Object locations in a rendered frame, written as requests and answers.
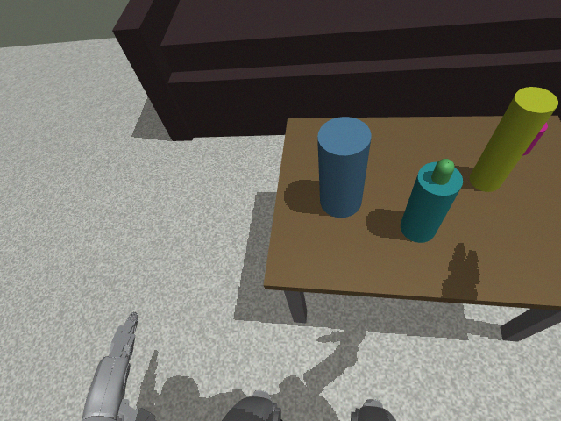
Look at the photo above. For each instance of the sofa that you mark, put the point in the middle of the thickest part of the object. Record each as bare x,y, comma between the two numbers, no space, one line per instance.
226,68

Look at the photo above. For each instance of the left robot hand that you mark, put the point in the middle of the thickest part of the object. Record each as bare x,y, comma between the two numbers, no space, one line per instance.
106,393

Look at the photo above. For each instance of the coffee table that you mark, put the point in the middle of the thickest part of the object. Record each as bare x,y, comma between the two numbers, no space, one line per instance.
500,248

